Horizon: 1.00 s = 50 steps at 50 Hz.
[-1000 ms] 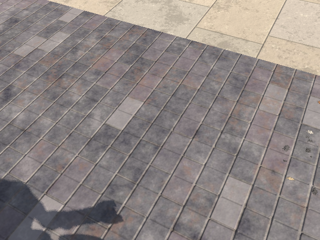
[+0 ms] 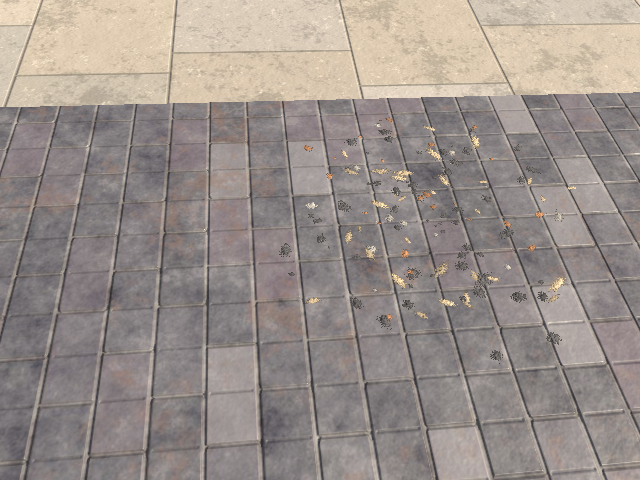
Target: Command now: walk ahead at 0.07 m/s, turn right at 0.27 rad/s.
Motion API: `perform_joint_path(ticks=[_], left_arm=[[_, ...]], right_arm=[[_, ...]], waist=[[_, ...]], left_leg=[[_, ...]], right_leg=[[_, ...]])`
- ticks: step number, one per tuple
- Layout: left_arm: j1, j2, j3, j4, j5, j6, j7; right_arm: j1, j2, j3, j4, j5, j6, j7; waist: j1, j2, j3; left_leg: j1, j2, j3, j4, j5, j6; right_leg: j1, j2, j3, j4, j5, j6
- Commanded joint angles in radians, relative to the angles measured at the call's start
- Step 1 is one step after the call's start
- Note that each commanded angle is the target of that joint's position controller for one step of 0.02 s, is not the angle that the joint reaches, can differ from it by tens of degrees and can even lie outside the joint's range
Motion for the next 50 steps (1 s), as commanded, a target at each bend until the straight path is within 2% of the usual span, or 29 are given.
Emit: perform_joint_path(ticks=[1, 3, 6, 8, 10, 12, 13, 14, 15, 16, 17, 19, 22, 25, 28, 31, 33, 34, 35, 36, 37, 38, 39, 40, 41, 42, 44, 47, 50], left_arm=[[0.055, 0.073, 0.029, -0.029, 0.003, -0.004, 0.002], [0.007, 0.039, 0.009, -0.044, -0.004, -0.015, -0.010], [-0.070, 0.021, -0.008, -0.064, -0.006, -0.042, -0.019], [-0.061, 0.020, -0.010, -0.055, -0.009, -0.062, -0.024], [0.009, 0.029, -0.004, -0.020, -0.016, -0.079, -0.031], [0.119, 0.038, 0.003, 0.028, -0.017, -0.087, -0.029], [0.224, 0.060, 0.008, 0.048, -0.019, -0.090, -0.021], [0.292, 0.175, 0.033, 0.053, -0.005, -0.087, -0.016], [0.318, 0.189, 0.042, 0.063, 0.006, -0.099, -0.027], [0.274, 0.126, 0.020, 0.060, 0.006, -0.113, -0.030], [0.238, 0.090, 0.007, 0.055, 0.006, -0.123, -0.032], [0.198, 0.069, -0.004, 0.052, 0.003, -0.125, -0.033], [0.202, 0.065, -0.007, 0.061, 0.004, -0.120, -0.028], [0.231, 0.084, -0.004, 0.087, 0.000, -0.117, -0.022], [0.279, 0.110, 0.001, 0.119, -0.009, -0.117, -0.020], [0.286, 0.123, 0.007, 0.145, -0.019, -0.112, -0.019], [0.279, 0.143, 0.013, 0.153, -0.015, -0.103, -0.016], [0.270, 0.151, 0.015, 0.156, -0.012, -0.096, -0.013], [0.270, 0.138, 0.007, 0.153, -0.006, -0.090, -0.009], [0.291, 0.085, -0.015, 0.128, 0.021, -0.090, -0.006], [0.442, -0.049, -0.050, 0.124, 0.001, -0.108, -0.017], [0.332, 0.074, -0.025, 0.134, -0.025, -0.126, -0.024], [0.220, 0.116, -0.011, 0.098, -0.047, -0.136, -0.029], [0.167, 0.102, -0.018, 0.086, -0.037, -0.142, -0.025], [0.146, 0.091, -0.014, 0.086, -0.018, -0.142, -0.023], [0.174, 0.077, -0.014, 0.093, -0.014, -0.135, -0.025], [0.207, 0.042, -0.020, 0.108, -0.012, -0.116, -0.022], [0.119, 0.029, -0.025, 0.077, 0.004, -0.102, -0.015], [0.014, 0.013, -0.033, 0.051, 0.006, -0.115, -0.024]], right_arm=[[-0.055, -0.110, -0.016, -0.070, 0.023, -0.014, -0.013], [0.013, -0.130, -0.020, -0.047, 0.025, -0.006, -0.017], [0.057, -0.176, -0.032, -0.040, 0.027, -0.003, -0.021], [0.086, -0.200, -0.037, -0.030, 0.034, -0.005, -0.016], [0.085, -0.206, -0.036, -0.025, 0.049, -0.004, -0.008], [0.081, -0.158, -0.018, -0.022, 0.047, -0.010, 0.000], [0.046, -0.086, 0.006, -0.036, 0.031, -0.023, 0.008], [0.019, -0.016, 0.025, -0.086, 0.018, -0.045, 0.014], [-0.054, -0.113, 0.000, -0.118, 0.043, -0.062, 0.008], [-0.041, -0.161, -0.018, -0.110, 0.058, -0.069, 0.012], [-0.016, -0.156, -0.019, -0.090, 0.058, -0.073, 0.018], [-0.018, -0.144, -0.020, -0.080, 0.035, -0.079, 0.028], [-0.050, -0.094, -0.004, -0.081, 0.027, -0.082, 0.042], [-0.137, -0.057, 0.016, -0.105, 0.030, -0.082, 0.049], [-0.216, -0.061, 0.022, -0.132, 0.039, -0.085, 0.063], [-0.235, -0.090, 0.016, -0.148, 0.042, -0.089, 0.074], [-0.184, -0.122, 0.004, -0.141, 0.037, -0.089, 0.071], [-0.092, -0.150, -0.012, -0.120, 0.035, -0.085, 0.063], [0.066, -0.188, -0.032, -0.077, 0.035, -0.080, 0.050], [0.246, -0.257, -0.048, -0.047, 0.026, -0.072, 0.036], [0.279, -0.305, -0.052, -0.024, 0.018, -0.074, 0.048], [0.250, -0.198, -0.027, -0.031, 0.029, -0.074, 0.045], [0.176, -0.171, -0.016, -0.033, 0.030, -0.073, 0.039], [0.114, -0.165, -0.013, -0.039, 0.025, -0.072, 0.037], [0.074, -0.147, -0.009, -0.042, 0.014, -0.074, 0.039], [0.053, -0.131, -0.004, -0.044, 0.002, -0.079, 0.039], [0.042, -0.121, -0.004, -0.033, 0.012, -0.093, 0.041], [0.062, -0.144, -0.009, -0.002, 0.019, -0.103, 0.035], [0.094, -0.162, -0.012, 0.016, 0.023, -0.095, 0.025]], waist=[[0.022, 0.168, -0.064], [-0.021, 0.231, -0.043], [-0.061, 0.244, -0.020], [-0.064, 0.244, -0.011], [-0.023, 0.219, -0.004], [0.037, 0.175, -0.030], [0.086, 0.107, -0.080], [0.091, -0.153, -0.112], [0.130, -0.154, -0.029], [0.099, -0.105, 0.049], [0.078, -0.108, 0.072], [0.058, -0.081, 0.082], [0.057, -0.051, 0.059], [0.082, -0.051, 0.067], [0.100, -0.047, 0.092], [0.074, -0.045, 0.097], [0.033, -0.061, 0.039], [-0.023, -0.069, -0.035], [-0.101, -0.060, -0.143], [-0.155, 0.064, -0.304], [-0.059, 0.368, -0.470], [-0.108, 0.259, -0.378], [-0.096, 0.199, -0.207], [-0.063, 0.095, -0.124], [-0.033, 0.078, -0.070], [0.002, 0.109, -0.069], [0.029, 0.125, -0.061], [0.023, 0.107, 0.006], [-0.010, 0.092, 0.030]], left_leg=[[0.115, 0.243, -0.251, -0.205, 0.033, 0.181], [0.161, 0.215, -0.246, -0.261, -0.182, 0.174], [0.146, 0.225, -0.238, -0.281, -0.184, 0.176], [0.101, 0.234, -0.225, -0.277, -0.167, 0.186], [0.030, 0.231, -0.214, -0.256, -0.172, 0.187], [-0.100, 0.199, -0.179, -0.177, -0.164, 0.142], [-0.223, 0.142, -0.110, -0.012, -0.171, 0.082], [-0.437, 0.021, 0.055, 0.277, -0.235, 0.003], [-0.566, 0.039, 0.020, 0.467, -0.337, -0.008], [-0.627, 0.088, -0.018, 0.559, -0.264, 0.005], [-0.642, 0.106, -0.019, 0.584, -0.176, 0.017], [-0.638, 0.135, -0.013, 0.554, -0.039, 0.012], [-0.567, 0.124, 0.033, 0.445, 0.108, -0.026], [-0.447, 0.094, 0.061, 0.243, 0.242, -0.047], [-0.367, 0.068, 0.069, 0.119, 0.304, -0.033], [-0.350, 0.061, 0.050, 0.051, 0.267, 0.011], [-0.249, 0.025, 0.076, 0.040, 0.200, 0.046], [-0.112, -0.007, 0.106, 0.033, 0.182, 0.073], [0.123, -0.011, 0.113, 0.036, 0.198, 0.104], [0.458, 0.191, -0.117, 0.083, 0.204, 0.168], [0.719, 0.412, -0.637, -0.075, -0.126, 0.322], [0.642, 0.382, -0.691, -0.189, -0.254, 0.278], [0.499, 0.356, -0.533, -0.207, -0.207, 0.240], [0.350, 0.323, -0.428, -0.225, -0.080, 0.225], [0.236, 0.284, -0.346, -0.248, 0.031, 0.223], [0.167, 0.259, -0.295, -0.277, 0.083, 0.222], [0.097, 0.240, -0.229, -0.330, 0.127, 0.242], [0.045, 0.233, -0.152, -0.382, 0.172, 0.252], [0.068, 0.198, -0.073, -0.389, 0.218, 0.222]], right_leg=[[-0.102, -0.061, 0.000, 0.159, 0.056, 0.043], [-0.125, -0.083, -0.092, 0.038, 0.088, 0.047], [-0.033, -0.120, -0.165, -0.180, 0.056, 0.030], [0.074, -0.111, -0.192, -0.316, 0.032, 0.006], [0.219, -0.099, -0.217, -0.497, 0.171, -0.034], [0.453, -0.107, -0.201, -0.602, 0.265, -0.071], [0.617, -0.214, -0.062, -0.621, 0.213, -0.099], [0.714, -0.423, 0.266, -0.683, 0.056, -0.202], [0.612, -0.530, 0.462, -0.774, -0.085, -0.322], [0.580, -0.502, 0.424, -0.792, -0.161, -0.323], [0.567, -0.451, 0.348, -0.804, -0.130, -0.294], [0.546, -0.396, 0.220, -0.825, 0.083, -0.257], [0.494, -0.338, 0.066, -0.842, 0.352, -0.245], [0.417, -0.303, -0.032, -0.844, 0.453, -0.229], [0.399, -0.332, -0.041, -0.852, 0.446, -0.228], [0.482, -0.379, -0.039, -0.812, 0.535, -0.208], [0.538, -0.381, -0.056, -0.713, 0.807, -0.185], [0.538, -0.360, -0.082, -0.588, 1.005, -0.168], [0.463, -0.315, -0.117, -0.393, 1.075, -0.140], [0.230, -0.258, -0.138, -0.068, 0.748, -0.108], [-0.096, -0.065, -0.085, 0.263, -0.065, -0.052], [-0.202, -0.108, 0.002, 0.354, -0.082, -0.061], [-0.263, -0.158, -0.043, 0.354, 0.006, -0.069], [-0.233, -0.207, -0.075, 0.310, 0.095, -0.070], [-0.200, -0.237, -0.085, 0.258, 0.150, -0.065], [-0.139, -0.262, -0.075, 0.236, 0.190, -0.063], [-0.099, -0.275, -0.088, 0.192, 0.210, -0.046], [-0.168, -0.292, -0.101, 0.066, 0.301, -0.012], [-0.181, -0.280, -0.120, -0.140, 0.483, -0.003]])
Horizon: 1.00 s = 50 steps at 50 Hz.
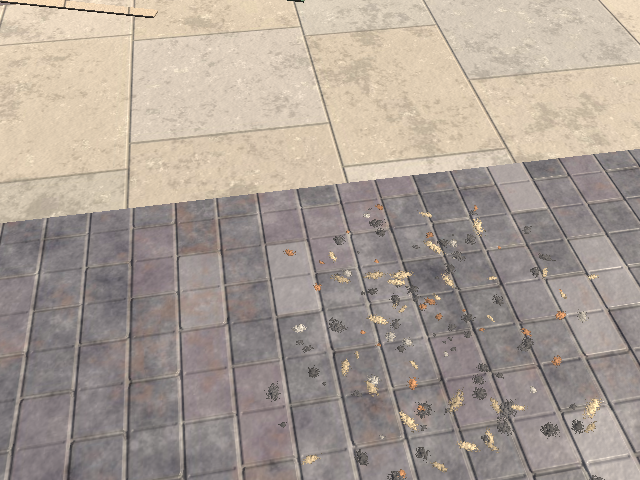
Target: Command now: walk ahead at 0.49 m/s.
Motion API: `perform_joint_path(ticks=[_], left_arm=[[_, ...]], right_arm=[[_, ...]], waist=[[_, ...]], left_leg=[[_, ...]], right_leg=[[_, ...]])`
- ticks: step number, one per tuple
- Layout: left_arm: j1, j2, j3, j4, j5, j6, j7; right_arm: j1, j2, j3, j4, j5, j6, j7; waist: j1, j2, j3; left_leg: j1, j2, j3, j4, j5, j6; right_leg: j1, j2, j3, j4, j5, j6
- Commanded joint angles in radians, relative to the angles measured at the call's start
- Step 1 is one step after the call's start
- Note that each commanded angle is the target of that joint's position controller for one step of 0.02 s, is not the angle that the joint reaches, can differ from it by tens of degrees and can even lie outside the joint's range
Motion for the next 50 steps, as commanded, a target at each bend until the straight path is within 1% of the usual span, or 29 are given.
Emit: perform_joint_path(ticks=[1, 5, 9, 10, 11, 12, 13, 14, 15, 16, 17, 18, 21, 23, 28, 33, 36, 37, 38, 39, 40, 41, 42, 43, 44, 45, 46, 48, 50], left_arm=[[-0.039, 0.032, 0.002, -0.062, 0.002, -0.018, -0.008], [-0.163, 0.029, -0.004, -0.099, -0.011, -0.032, -0.031], [-0.187, 0.063, 0.007, -0.124, -0.011, -0.037, -0.050], [-0.144, 0.079, 0.016, -0.117, -0.010, -0.040, -0.049], [-0.036, 0.107, 0.033, -0.089, -0.007, -0.043, -0.045], [0.129, 0.163, 0.058, -0.049, -0.001, -0.043, -0.034], [0.260, 0.271, 0.083, -0.036, 0.023, -0.039, -0.023], [0.294, 0.225, 0.074, -0.025, 0.015, -0.032, -0.027], [0.241, 0.151, 0.051, -0.030, 0.009, -0.032, -0.026], [0.178, 0.118, 0.040, -0.034, 0.006, -0.031, -0.023], [0.114, 0.089, 0.030, -0.032, 0.007, -0.034, -0.025], [0.070, 0.062, 0.024, -0.031, 0.011, -0.042, -0.025], [0.027, 0.061, 0.031, -0.010, 0.019, -0.064, -0.025], [0.028, 0.076, 0.039, 0.009, 0.022, -0.070, -0.020], [0.055, 0.113, 0.049, 0.040, 0.017, -0.054, -0.001], [0.129, 0.150, 0.066, 0.082, -0.006, -0.020, 0.004], [0.110, 0.185, 0.077, 0.082, -0.019, 0.002, 0.010], [0.101, 0.199, 0.081, 0.078, -0.024, 0.010, 0.013], [0.086, 0.205, 0.082, 0.074, -0.028, 0.017, 0.015], [0.078, 0.187, 0.073, 0.068, -0.027, 0.016, 0.018], [0.126, 0.069, 0.038, 0.035, 0.017, 0.005, 0.014], [0.150, 0.031, 0.014, -0.010, 0.010, -0.034, 0.002], [0.024, 0.128, 0.036, -0.030, -0.028, -0.063, -0.012], [-0.019, 0.129, 0.034, -0.051, -0.042, -0.080, -0.017], [-0.015, 0.116, 0.033, -0.036, -0.021, -0.085, -0.008], [-0.004, 0.128, 0.041, -0.027, 0.003, -0.080, -0.002], [0.015, 0.130, 0.045, -0.024, 0.009, -0.067, -0.005], [0.026, 0.104, 0.041, -0.027, 0.020, -0.048, -0.005], [-0.028, 0.079, 0.032, -0.047, 0.023, -0.036, -0.002]], right_arm=[[-0.063, -0.160, -0.035, -0.069, 0.008, -0.014, -0.012], [0.024, -0.191, -0.041, -0.027, 0.019, 0.003, -0.016], [0.051, -0.204, -0.048, 0.001, 0.025, 0.029, -0.024], [0.042, -0.211, -0.049, 0.002, 0.025, 0.035, -0.026], [0.022, -0.210, -0.047, 0.000, 0.024, 0.041, -0.027], [0.023, -0.170, -0.030, -0.010, 0.012, 0.041, -0.028], [0.104, -0.065, 0.005, -0.049, -0.002, 0.028, -0.024], [0.135, -0.054, 0.011, -0.038, 0.020, 0.011, -0.022], [0.061, -0.163, -0.020, -0.045, 0.047, 0.004, -0.021], [-0.010, -0.171, -0.024, -0.066, 0.051, 0.003, -0.021], [-0.043, -0.159, -0.025, -0.072, 0.040, 0.008, -0.023], [-0.039, -0.150, -0.033, -0.067, 0.032, 0.020, -0.025], [0.002, -0.094, -0.030, -0.054, 0.033, 0.057, -0.025], [-0.034, -0.085, -0.031, -0.071, 0.028, 0.067, -0.029], [-0.170, -0.054, -0.019, -0.119, 0.021, 0.053, -0.002], [-0.311, -0.047, -0.011, -0.196, 0.021, 0.052, 0.027], [-0.289, -0.079, -0.028, -0.221, 0.020, 0.058, 0.037], [-0.230, -0.103, -0.042, -0.215, 0.021, 0.063, 0.036], [-0.113, -0.142, -0.065, -0.190, 0.025, 0.067, 0.030], [0.056, -0.201, -0.100, -0.147, 0.026, 0.073, 0.015], [0.119, -0.299, -0.122, -0.127, 0.031, 0.081, -0.008], [0.079, -0.328, -0.114, -0.174, 0.023, 0.059, 0.002], [0.069, -0.236, -0.090, -0.174, 0.021, 0.043, 0.010], [0.032, -0.201, -0.079, -0.169, 0.020, 0.031, 0.010], [-0.037, -0.175, -0.071, -0.175, 0.021, 0.026, 0.009], [-0.087, -0.142, -0.060, -0.188, 0.016, 0.024, 0.005], [-0.108, -0.133, -0.054, -0.202, 0.006, 0.025, 0.000], [-0.103, -0.148, -0.059, -0.199, 0.009, 0.020, -0.010], [-0.074, -0.172, -0.065, -0.187, 0.012, 0.021, -0.025]], waist=[[0.020, 0.085, 0.036], [-0.032, 0.083, 0.051], [-0.011, 0.101, 0.042], [0.019, 0.113, 0.019], [0.086, 0.109, -0.045], [0.158, 0.087, -0.176], [0.158, -0.107, -0.360], [0.160, -0.245, -0.451], [0.172, -0.132, -0.298], [0.150, -0.089, -0.187], [0.119, -0.044, -0.108], [0.088, -0.060, -0.067], [0.043, -0.053, -0.028], [0.042, -0.029, 0.000], [0.086, -0.001, 0.040], [0.133, 0.019, 0.085], [0.087, -0.020, 0.033], [0.047, -0.039, -0.013], [-0.023, -0.037, -0.078], [-0.112, -0.001, -0.162], [-0.071, 0.220, -0.225], [-0.012, 0.291, -0.383], [-0.075, 0.151, -0.323], [-0.050, 0.125, -0.191], [0.002, 0.040, -0.119], [0.035, 0.050, -0.085], [0.059, 0.073, -0.078], [0.071, 0.075, -0.073], [0.059, 0.073, -0.047]], left_leg=[[-0.075, 0.247, -0.141, -0.158, 0.137, 0.152], [0.010, 0.280, -0.131, -0.129, 0.124, 0.139], [0.147, 0.339, -0.168, -0.035, 0.222, 0.108], [0.157, 0.335, -0.174, 0.021, 0.319, 0.097], [0.136, 0.298, -0.150, 0.152, 0.455, 0.076], [0.025, 0.240, -0.115, 0.367, 0.421, 0.043], [-0.332, 0.109, -0.052, 0.757, 0.061, -0.027], [-0.533, 0.027, -0.145, 0.961, -0.422, -0.049], [-0.624, 0.084, -0.199, 1.044, -0.381, -0.043], [-0.639, 0.134, -0.167, 1.031, -0.294, -0.038], [-0.610, 0.168, -0.154, 0.979, -0.219, -0.045], [-0.564, 0.198, -0.161, 0.929, -0.161, -0.051], [-0.493, 0.212, -0.155, 0.901, -0.079, -0.073], [-0.541, 0.214, -0.167, 0.843, -0.009, -0.084], [-0.547, 0.201, -0.102, 0.547, 0.207, -0.081], [-0.599, 0.185, -0.033, 0.400, 0.157, -0.039], [-0.497, 0.118, 0.037, 0.378, 0.022, 0.012], [-0.409, 0.080, 0.065, 0.385, -0.029, 0.035], [-0.253, 0.037, 0.080, 0.358, -0.035, 0.065], [0.020, 0.016, 0.041, 0.290, 0.020, 0.106], [0.320, 0.232, -0.327, 0.269, 0.020, 0.200], [0.509, 0.419, -0.894, 0.089, -0.180, 0.389], [0.478, 0.406, -0.821, 0.019, -0.206, 0.328], [0.348, 0.369, -0.671, 0.016, -0.151, 0.285], [0.200, 0.319, -0.558, 0.019, -0.043, 0.244], [0.099, 0.283, -0.480, 0.008, 0.069, 0.226], [0.033, 0.263, -0.445, -0.012, 0.136, 0.222], [-0.037, 0.244, -0.391, -0.031, 0.254, 0.232], [-0.087, 0.217, -0.336, -0.039, 0.286, 0.221]], right_leg=[[0.036, 0.000, -0.009, -0.187, 0.181, 0.010], [0.066, 0.037, -0.031, -0.347, 0.242, -0.001], [0.086, 0.061, -0.022, -0.429, 0.102, -0.049], [0.153, 0.081, -0.034, -0.444, 0.060, -0.062], [0.309, 0.110, -0.061, -0.481, 0.056, -0.085], [0.578, 0.067, -0.030, -0.450, 0.080, -0.122], [0.990, -0.201, 0.328, -0.434, 0.017, -0.240], [1.079, -0.299, 0.654, -0.591, -0.160, -0.313], [0.967, -0.268, 0.550, -0.625, -0.243, -0.265], [0.838, -0.234, 0.405, -0.644, -0.215, -0.231], [0.710, -0.192, 0.303, -0.683, -0.142, -0.214], [0.625, -0.156, 0.217, -0.719, -0.080, -0.199], [0.515, -0.129, 0.064, -0.793, 0.065, -0.203], [0.517, -0.126, -0.010, -0.812, 0.140, -0.208], [0.575, -0.101, -0.164, -0.828, 0.196, -0.186], [0.738, -0.155, -0.220, -0.779, 0.279, -0.176], [0.801, -0.162, -0.260, -0.638, 0.653, -0.147], [0.804, -0.157, -0.271, -0.536, 0.808, -0.136], [0.768, -0.136, -0.287, -0.369, 0.869, -0.118], [0.621, -0.094, -0.302, -0.126, 0.743, -0.079], [0.262, 0.016, -0.294, 0.217, 0.017, -0.025], [-0.020, 0.199, -0.057, 0.467, -0.500, 0.006], [-0.130, 0.134, 0.056, 0.483, -0.426, -0.013], [-0.150, 0.093, 0.041, 0.412, -0.332, -0.035], [-0.095, 0.048, 0.037, 0.317, -0.260, -0.035], [-0.029, 0.023, 0.039, 0.239, -0.214, -0.026], [0.027, 0.013, 0.041, 0.212, -0.183, -0.016], [0.059, 0.017, 0.019, 0.140, -0.150, 0.019], [0.049, 0.033, 0.002, 0.025, -0.066, 0.049]])
Over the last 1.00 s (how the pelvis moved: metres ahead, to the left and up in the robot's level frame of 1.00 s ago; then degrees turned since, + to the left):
0.37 0.00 0.01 -2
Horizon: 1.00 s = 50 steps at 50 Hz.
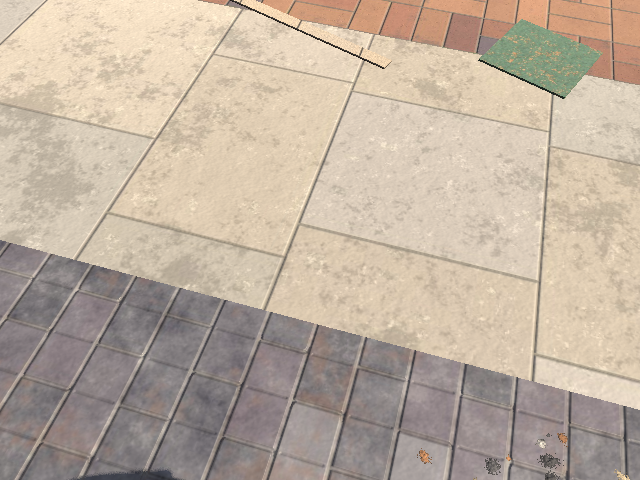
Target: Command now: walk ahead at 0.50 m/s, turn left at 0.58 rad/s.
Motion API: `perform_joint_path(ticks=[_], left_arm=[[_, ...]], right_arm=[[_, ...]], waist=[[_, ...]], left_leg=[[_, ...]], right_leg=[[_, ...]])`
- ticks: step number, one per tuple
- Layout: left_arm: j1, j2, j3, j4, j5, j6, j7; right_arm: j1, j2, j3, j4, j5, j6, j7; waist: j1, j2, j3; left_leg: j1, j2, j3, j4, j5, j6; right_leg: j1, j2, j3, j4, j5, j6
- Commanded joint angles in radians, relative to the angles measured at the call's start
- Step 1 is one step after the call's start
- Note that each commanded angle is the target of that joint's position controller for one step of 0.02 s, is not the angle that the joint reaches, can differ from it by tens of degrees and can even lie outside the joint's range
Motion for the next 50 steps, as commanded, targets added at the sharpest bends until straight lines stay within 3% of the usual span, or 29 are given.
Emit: perform_joint_path(ticks=[1, 4, 8, 11, 12, 13, 14, 15, 16, 17, 18, 19, 21, 25, 30, 33, 35, 37, 38, 39, 40, 41, 42, 43, 44, 45, 46, 48, 50], left_arm=[[-0.013, 0.063, 0.015, -0.062, 0.008, 0.006, 0.005], [-0.121, 0.037, 0.002, -0.089, -0.001, -0.001, -0.005], [-0.189, 0.068, 0.010, -0.116, -0.018, -0.017, -0.023], [-0.139, 0.105, 0.028, -0.110, -0.020, -0.029, -0.029], [-0.069, 0.115, 0.037, -0.091, -0.019, -0.034, -0.026], [0.035, 0.144, 0.053, -0.072, -0.009, -0.040, -0.019], [0.184, 0.198, 0.066, -0.061, 0.005, -0.039, -0.010], [0.242, 0.256, 0.080, -0.024, 0.012, -0.025, -0.019], [0.205, 0.150, 0.057, -0.046, -0.011, -0.021, -0.024], [0.166, 0.098, 0.043, -0.054, -0.014, -0.014, -0.018], [0.122, 0.085, 0.035, -0.058, -0.005, -0.008, -0.017], [0.098, 0.067, 0.030, -0.048, -0.001, -0.004, -0.014], [0.089, 0.055, 0.026, -0.034, 0.002, -0.010, -0.009], [0.108, 0.096, 0.041, 0.002, -0.007, -0.018, -0.006], [0.141, 0.125, 0.043, 0.043, -0.016, -0.005, -0.011], [0.201, 0.152, 0.047, 0.080, -0.033, 0.009, -0.011], [0.224, 0.168, 0.051, 0.103, -0.043, 0.021, -0.010], [0.216, 0.191, 0.055, 0.116, -0.050, 0.033, -0.006], [0.201, 0.194, 0.052, 0.120, -0.053, 0.040, -0.002], [0.209, 0.168, 0.040, 0.120, -0.045, 0.040, 0.003], [0.222, 0.095, 0.011, 0.082, -0.013, 0.032, 0.003], [0.307, 0.017, -0.018, 0.076, -0.009, 0.011, -0.008], [0.223, 0.119, 0.010, 0.080, -0.045, 0.000, -0.016], [0.149, 0.135, 0.015, 0.052, -0.066, -0.006, -0.020], [0.125, 0.118, 0.013, 0.055, -0.055, -0.007, -0.014], [0.130, 0.114, 0.018, 0.061, -0.041, 0.001, -0.012], [0.166, 0.102, 0.019, 0.075, -0.041, 0.016, -0.014], [0.198, 0.065, 0.015, 0.090, -0.043, 0.042, -0.011], [0.157, 0.054, 0.016, 0.076, -0.041, 0.056, -0.005]], right_arm=[[-0.027, -0.172, -0.045, -0.073, 0.003, -0.019, -0.025], [0.010, -0.176, -0.046, -0.058, 0.009, -0.008, -0.035], [0.063, -0.174, -0.047, -0.031, 0.017, 0.002, -0.039], [0.050, -0.170, -0.049, -0.030, 0.014, 0.011, -0.044], [0.033, -0.158, -0.046, -0.035, 0.013, 0.014, -0.043], [0.029, -0.119, -0.032, -0.043, 0.008, 0.013, -0.039], [0.051, -0.059, -0.008, -0.061, -0.011, 0.011, -0.037], [0.187, -0.024, 0.003, -0.091, 0.027, 0.003, -0.036], [0.168, -0.135, -0.015, -0.056, 0.035, 0.005, -0.040], [0.059, -0.182, -0.029, -0.068, 0.026, 0.010, -0.039], [0.011, -0.172, -0.030, -0.075, 0.015, 0.014, -0.041], [-0.023, -0.158, -0.032, -0.087, 0.007, 0.014, -0.037], [-0.010, -0.119, -0.030, -0.091, 0.019, 0.021, -0.026], [-0.071, -0.074, -0.017, -0.124, 0.013, 0.033, -0.021], [-0.189, -0.035, 0.006, -0.142, 0.007, 0.008, 0.002], [-0.285, -0.032, 0.014, -0.171, 0.010, -0.003, 0.018], [-0.313, -0.048, 0.010, -0.188, 0.009, -0.005, 0.025], [-0.266, -0.083, -0.006, -0.183, 0.002, -0.005, 0.027], [-0.152, -0.114, -0.025, -0.151, -0.002, -0.004, 0.023], [0.002, -0.167, -0.053, -0.099, -0.002, 0.000, 0.013], [0.157, -0.255, -0.077, -0.072, -0.012, 0.009, -0.006], [0.144, -0.295, -0.071, -0.074, -0.007, 0.005, -0.004], [0.119, -0.197, -0.045, -0.079, -0.006, -0.004, 0.001], [0.064, -0.167, -0.034, -0.073, -0.008, -0.012, 0.002], [0.003, -0.139, -0.026, -0.067, -0.008, -0.018, 0.003], [-0.040, -0.108, -0.018, -0.066, -0.013, -0.025, 0.006], [-0.068, -0.089, -0.013, -0.064, -0.020, -0.033, 0.006], [-0.081, -0.088, -0.018, -0.044, -0.022, -0.056, 0.005], [-0.077, -0.097, -0.022, -0.020, -0.030, -0.068, -0.002]], waist=[[0.026, 0.063, -0.066], [-0.020, 0.100, -0.053], [-0.043, 0.118, -0.049], [-0.005, 0.157, -0.055], [0.035, 0.165, -0.076], [0.086, 0.144, -0.153], [0.134, 0.014, -0.306], [0.060, -0.349, -0.389], [0.082, -0.206, -0.297], [0.108, -0.112, -0.180], [0.092, -0.042, -0.119], [0.080, -0.038, -0.070], [0.055, -0.087, -0.058], [0.057, -0.054, -0.032], [0.093, -0.026, -0.011], [0.120, -0.024, 0.019], [0.110, -0.038, 0.026], [0.057, -0.067, -0.021], [-0.018, -0.066, -0.092], [-0.088, -0.050, -0.186], [-0.126, 0.104, -0.324], [-0.047, 0.280, -0.453], [-0.089, 0.165, -0.386], [-0.074, 0.148, -0.236], [-0.038, 0.093, -0.168], [-0.005, 0.105, -0.120], [0.025, 0.122, -0.112], [0.051, 0.112, -0.093], [0.049, 0.094, -0.048]], left_leg=[[0.018, 0.230, -0.222, -0.162, 0.276, 0.172], [-0.017, 0.186, -0.195, -0.143, 0.158, 0.122], [0.043, 0.224, -0.286, -0.080, 0.067, 0.101], [0.109, 0.256, -0.371, 0.010, 0.085, 0.079], [0.102, 0.237, -0.372, 0.062, 0.119, 0.062], [0.065, 0.183, -0.332, 0.203, 0.150, 0.030], [-0.065, 0.112, -0.240, 0.490, -0.034, -0.009], [-0.421, -0.002, -0.139, 0.785, -0.451, -0.066], [-0.531, 0.083, -0.164, 0.907, -0.401, -0.081], [-0.553, 0.114, -0.133, 0.927, -0.305, -0.088], [-0.517, 0.148, -0.105, 0.908, -0.234, -0.095], [-0.502, 0.175, -0.104, 0.864, -0.189, -0.098], [-0.438, 0.210, -0.082, 0.814, -0.149, -0.099], [-0.500, 0.232, -0.061, 0.694, -0.075, -0.119], [-0.433, 0.205, -0.009, 0.391, 0.133, -0.108], [-0.402, 0.186, 0.037, 0.268, 0.141, -0.091], [-0.391, 0.173, 0.050, 0.217, 0.077, -0.066], [-0.275, 0.130, 0.086, 0.172, 0.007, -0.029], [-0.100, 0.097, 0.113, 0.122, 0.046, -0.002], [0.152, 0.086, 0.104, 0.120, 0.087, 0.024], [0.498, 0.302, -0.199, 0.144, 0.083, 0.107], [0.643, 0.496, -0.654, 0.004, -0.056, 0.242], [0.583, 0.485, -0.608, -0.043, -0.115, 0.208], [0.444, 0.451, -0.437, -0.062, -0.044, 0.169], [0.317, 0.405, -0.329, -0.085, 0.027, 0.139], [0.219, 0.373, -0.249, -0.121, 0.090, 0.124], [0.153, 0.355, -0.195, -0.160, 0.108, 0.115], [0.087, 0.352, -0.120, -0.218, 0.155, 0.122], [0.070, 0.348, -0.046, -0.250, 0.196, 0.115]], right_leg=[[-0.031, 0.014, -0.022, -0.162, 0.148, 0.041], [0.041, 0.063, -0.028, -0.394, 0.330, 0.046], [0.089, 0.094, 0.002, -0.527, 0.355, 0.026], [0.149, 0.097, 0.014, -0.563, 0.233, -0.016], [0.240, 0.103, -0.005, -0.599, 0.224, -0.039], [0.417, 0.063, 0.015, -0.611, 0.223, -0.077], [0.682, -0.113, 0.192, -0.595, 0.155, -0.135], [0.937, -0.307, 0.678, -0.718, -0.115, -0.285], [0.883, -0.305, 0.705, -0.759, -0.312, -0.262], [0.767, -0.265, 0.535, -0.767, -0.260, -0.222], [0.653, -0.223, 0.407, -0.779, -0.117, -0.203], [0.573, -0.188, 0.317, -0.798, -0.007, -0.203], [0.498, -0.146, 0.189, -0.844, 0.089, -0.196], [0.499, -0.164, 0.057, -0.896, 0.231, -0.232], [0.516, -0.127, -0.092, -0.911, 0.339, -0.220], [0.563, -0.150, -0.113, -0.907, 0.348, -0.215], [0.628, -0.181, -0.111, -0.878, 0.421, -0.206], [0.667, -0.186, -0.136, -0.774, 0.683, -0.185], [0.643, -0.161, -0.176, -0.636, 0.823, -0.161], [0.531, -0.116, -0.212, -0.443, 0.802, -0.127], [0.225, -0.041, -0.238, -0.094, 0.426, -0.075], [-0.029, 0.113, -0.096, 0.172, -0.315, -0.042], [-0.129, 0.066, 0.014, 0.260, -0.304, -0.052], [-0.172, 0.027, -0.003, 0.244, -0.217, -0.065], [-0.142, -0.013, -0.012, 0.185, -0.128, -0.064], [-0.099, -0.037, -0.006, 0.137, -0.065, -0.057], [-0.037, -0.052, 0.008, 0.122, -0.016, -0.050], [-0.005, -0.049, 0.015, 0.101, 0.035, -0.032], [-0.059, -0.041, 0.039, 0.044, 0.111, -0.017]])
Over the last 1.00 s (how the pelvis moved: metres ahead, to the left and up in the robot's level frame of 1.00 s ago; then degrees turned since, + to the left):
0.54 0.04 0.00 25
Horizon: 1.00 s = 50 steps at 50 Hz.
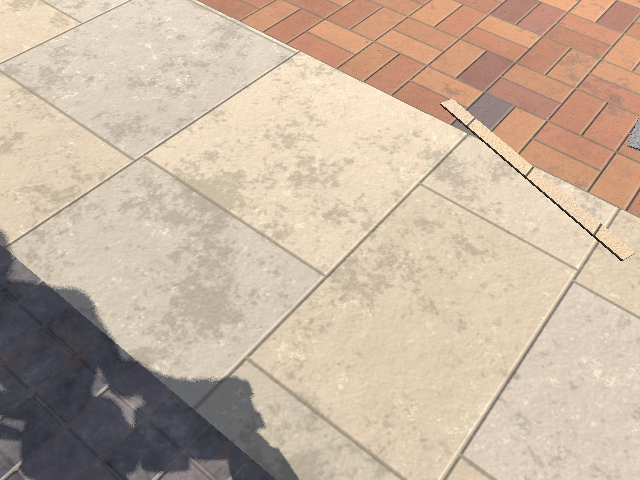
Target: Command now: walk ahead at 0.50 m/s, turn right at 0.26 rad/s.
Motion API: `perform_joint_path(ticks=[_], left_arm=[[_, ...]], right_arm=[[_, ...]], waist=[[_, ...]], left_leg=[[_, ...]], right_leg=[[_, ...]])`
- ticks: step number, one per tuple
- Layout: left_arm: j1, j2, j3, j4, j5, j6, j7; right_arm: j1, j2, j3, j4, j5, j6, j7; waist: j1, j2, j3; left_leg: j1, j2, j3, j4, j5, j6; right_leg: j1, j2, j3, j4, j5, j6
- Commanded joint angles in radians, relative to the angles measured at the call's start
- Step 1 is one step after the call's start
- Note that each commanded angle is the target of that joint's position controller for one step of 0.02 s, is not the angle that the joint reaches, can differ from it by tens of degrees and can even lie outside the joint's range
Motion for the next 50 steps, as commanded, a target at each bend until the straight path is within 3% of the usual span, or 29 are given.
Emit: perform_joint_path(ticks=[1, 7, 10, 12, 14, 15, 16, 17, 18, 19, 20, 21, 23, 25, 27, 31, 33, 35, 37, 38, 39, 40, 41, 42, 43, 44, 46, 50], left_arm=[[0.027, 0.044, 0.015, -0.044, 0.003, 0.012, 0.007], [-0.137, 0.004, -0.003, -0.101, 0.014, -0.002, -0.024], [-0.207, 0.000, -0.007, -0.153, 0.027, -0.006, -0.048], [-0.177, 0.024, 0.005, -0.173, 0.029, -0.007, -0.065], [-0.033, 0.078, 0.033, -0.152, 0.027, -0.004, -0.068], [0.094, 0.126, 0.058, -0.125, 0.028, -0.004, -0.057], [0.164, 0.207, 0.080, -0.121, 0.030, 0.002, -0.030], [0.095, 0.280, 0.082, -0.166, 0.047, 0.007, -0.015], [0.108, 0.223, 0.070, -0.193, 0.047, 0.011, -0.021], [0.043, 0.176, 0.061, -0.213, 0.038, 0.014, -0.020], [-0.009, 0.137, 0.053, -0.210, 0.018, 0.018, -0.017], [-0.043, 0.104, 0.042, -0.216, 0.010, 0.023, -0.008], [-0.073, 0.113, 0.045, -0.231, 0.033, 0.034, -0.002], [-0.079, 0.133, 0.054, -0.235, 0.039, 0.038, 0.006], [-0.072, 0.153, 0.062, -0.237, 0.032, 0.049, 0.019], [-0.093, 0.153, 0.062, -0.254, 0.021, 0.080, 0.040], [-0.089, 0.150, 0.062, -0.258, 0.024, 0.089, 0.042], [-0.078, 0.145, 0.062, -0.260, 0.024, 0.094, 0.039], [-0.090, 0.135, 0.058, -0.267, 0.016, 0.099, 0.039], [-0.089, 0.119, 0.053, -0.270, 0.010, 0.103, 0.041], [-0.044, 0.071, 0.039, -0.272, 0.016, 0.103, 0.039], [-0.031, 0.060, 0.037, -0.308, 0.011, 0.096, 0.036], [-0.011, 0.155, 0.063, -0.288, 0.031, 0.084, 0.033], [0.001, 0.190, 0.080, -0.261, 0.018, 0.087, 0.030], [0.016, 0.171, 0.081, -0.238, 0.015, 0.100, 0.034], [0.015, 0.148, 0.076, -0.235, 0.016, 0.111, 0.038], [-0.014, 0.094, 0.059, -0.252, 0.008, 0.121, 0.032], [-0.096, 0.059, 0.042, -0.301, 0.007, 0.116, 0.021]], right_arm=[[-0.036, -0.120, -0.034, -0.039, -0.011, -0.037, -0.012], [0.002, -0.156, -0.040, 0.010, 0.000, -0.031, -0.033], [0.022, -0.174, -0.044, 0.035, 0.009, -0.001, -0.047], [0.014, -0.198, -0.051, 0.034, 0.019, 0.023, -0.061], [-0.017, -0.217, -0.057, 0.019, 0.026, 0.044, -0.076], [-0.039, -0.209, -0.052, 0.010, 0.031, 0.048, -0.079], [0.005, -0.163, -0.034, -0.007, 0.005, 0.038, -0.074], [0.130, -0.056, 0.000, -0.035, -0.026, 0.018, -0.054], [0.108, -0.153, -0.012, -0.017, -0.002, -0.002, -0.033], [0.004, -0.178, -0.018, -0.051, 0.032, -0.003, -0.030], [-0.045, -0.165, -0.017, -0.058, 0.024, 0.004, -0.042], [-0.063, -0.171, -0.022, -0.056, 0.008, 0.019, -0.057], [-0.034, -0.161, -0.025, -0.058, 0.002, 0.048, -0.062], [-0.015, -0.126, -0.015, -0.052, -0.002, 0.056, -0.068], [-0.033, -0.120, -0.012, -0.053, -0.004, 0.060, -0.074], [-0.104, -0.123, -0.013, -0.070, 0.005, 0.071, -0.068], [-0.133, -0.123, -0.015, -0.081, 0.008, 0.064, -0.062], [-0.141, -0.131, -0.019, -0.087, 0.012, 0.050, -0.055], [-0.102, -0.135, -0.026, -0.078, 0.015, 0.035, -0.046], [-0.071, -0.149, -0.034, -0.068, 0.013, 0.029, -0.044], [-0.057, -0.215, -0.050, -0.074, -0.004, 0.031, -0.049], [-0.086, -0.289, -0.068, -0.069, -0.037, 0.047, -0.052], [-0.101, -0.228, -0.057, -0.092, -0.041, 0.047, -0.051], [-0.129, -0.178, -0.043, -0.107, -0.031, 0.048, -0.056], [-0.160, -0.154, -0.038, -0.112, -0.015, 0.053, -0.059], [-0.172, -0.140, -0.033, -0.112, 0.001, 0.056, -0.063], [-0.157, -0.144, -0.032, -0.108, -0.001, 0.068, -0.070], [-0.113, -0.181, -0.050, -0.094, -0.006, 0.086, -0.076]], waist=[[0.020, 0.110, -0.008], [-0.041, 0.085, 0.046], [-0.055, 0.083, 0.064], [-0.028, 0.121, 0.011], [0.050, 0.148, -0.082], [0.122, 0.120, -0.145], [0.133, -0.027, -0.235], [0.011, -0.246, -0.378], [0.091, -0.079, -0.552], [0.092, -0.023, -0.435], [0.060, 0.066, -0.270], [0.037, 0.074, -0.203], [-0.011, 0.020, -0.146], [-0.023, -0.009, -0.156], [-0.015, -0.017, -0.194], [0.008, -0.062, -0.185], [0.021, -0.091, -0.160], [0.030, -0.113, -0.156], [0.003, -0.122, -0.158], [-0.015, -0.109, -0.154], [0.009, 0.026, -0.180], [0.062, 0.347, -0.121], [0.036, 0.305, -0.134], [0.038, 0.216, -0.127], [0.050, 0.170, -0.109], [0.042, 0.171, -0.095], [0.023, 0.188, -0.074], [-0.028, 0.240, -0.111]], left_leg=[[0.038, 0.281, -0.145, -0.221, 0.228, 0.148], [0.105, 0.268, 0.018, -0.247, 0.263, 0.097], [0.192, 0.285, 0.072, -0.143, 0.519, 0.076], [0.251, 0.295, 0.086, -0.032, 0.750, 0.053], [0.258, 0.279, 0.094, 0.183, 0.932, 0.020], [0.192, 0.237, 0.111, 0.380, 0.855, -0.018], [-0.025, 0.162, 0.111, 0.680, 0.414, -0.081], [-0.409, -0.056, 0.004, 1.094, -0.507, -0.163], [-0.433, -0.018, -0.223, 1.172, -0.494, -0.144], [-0.472, 0.031, -0.223, 1.132, -0.424, -0.120], [-0.504, 0.068, -0.193, 1.029, -0.356, -0.119], [-0.478, 0.096, -0.187, 0.951, -0.314, -0.122], [-0.365, 0.091, -0.175, 0.848, -0.275, -0.130], [-0.326, 0.075, -0.157, 0.728, -0.252, -0.150], [-0.314, 0.063, -0.163, 0.642, -0.191, -0.167], [-0.283, 0.042, -0.181, 0.504, -0.088, -0.172], [-0.268, 0.031, -0.188, 0.429, -0.095, -0.165], [-0.243, 0.020, -0.192, 0.344, -0.121, -0.152], [-0.158, 0.016, -0.182, 0.169, -0.067, -0.126], [-0.072, 0.047, -0.185, 0.044, 0.032, -0.104], [0.043, 0.233, -0.329, -0.002, 0.097, -0.036], [0.066, 0.410, -0.570, -0.043, 0.305, 0.130], [0.049, 0.477, -0.620, -0.037, 0.363, 0.214], [0.031, 0.424, -0.509, -0.012, 0.363, 0.184], [0.030, 0.353, -0.408, 0.009, 0.334, 0.135], [0.041, 0.322, -0.350, 0.017, 0.329, 0.114], [0.038, 0.280, -0.255, 0.002, 0.345, 0.112], [0.125, 0.314, -0.204, 0.005, 0.359, 0.140]], right_leg=[[-0.096, -0.026, 0.073, -0.060, 0.137, 0.020], [-0.085, 0.009, -0.010, -0.386, 0.387, 0.002], [-0.088, 0.039, -0.072, -0.487, 0.340, -0.019], [-0.030, 0.083, -0.115, -0.503, 0.251, -0.044], [0.136, 0.151, -0.150, -0.516, 0.175, -0.081], [0.316, 0.179, -0.137, -0.608, 0.274, -0.114], [0.583, 0.040, 0.059, -0.605, 0.651, -0.176], [0.915, -0.251, 0.551, -0.573, 1.047, -0.433], [0.933, -0.266, 0.600, -0.637, 0.931, -0.466], [0.835, -0.212, 0.468, -0.657, 0.782, -0.414], [0.666, -0.149, 0.371, -0.694, 0.672, -0.354], [0.540, -0.116, 0.327, -0.725, 0.593, -0.324], [0.351, -0.071, 0.296, -0.776, 0.537, -0.307], [0.295, -0.046, 0.256, -0.772, 0.608, -0.300], [0.298, -0.035, 0.256, -0.755, 0.581, -0.285], [0.263, 0.007, 0.305, -0.767, 0.202, -0.226], [0.267, 0.012, 0.347, -0.762, 0.110, -0.215], [0.307, 0.005, 0.397, -0.729, 0.144, -0.209], [0.330, 0.018, 0.430, -0.673, 0.214, -0.185], [0.303, 0.051, 0.418, -0.630, 0.185, -0.151], [0.215, 0.121, 0.333, -0.480, -0.049, -0.095], [0.003, 0.285, 0.123, -0.304, -0.340, -0.034], [-0.033, 0.218, 0.110, -0.057, -0.381, 0.014], [-0.025, 0.197, 0.106, 0.039, -0.315, 0.031], [-0.029, 0.183, 0.088, 0.081, -0.261, 0.053], [-0.054, 0.174, 0.076, 0.121, -0.213, 0.071], [-0.051, 0.160, 0.022, 0.084, -0.160, 0.092], [0.000, 0.109, -0.027, -0.127, -0.153, 0.102]])
Over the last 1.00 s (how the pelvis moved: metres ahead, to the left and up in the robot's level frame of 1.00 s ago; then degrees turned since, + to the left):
0.51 0.11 0.00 21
